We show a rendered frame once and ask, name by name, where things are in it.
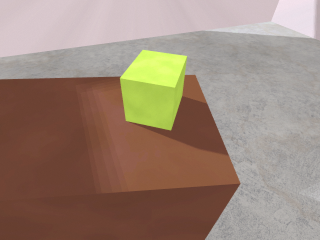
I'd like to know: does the carton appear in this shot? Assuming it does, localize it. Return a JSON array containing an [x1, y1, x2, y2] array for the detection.
[[120, 50, 187, 131]]

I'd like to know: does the pedestal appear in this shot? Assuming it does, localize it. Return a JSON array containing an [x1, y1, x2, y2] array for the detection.
[[0, 75, 241, 240]]

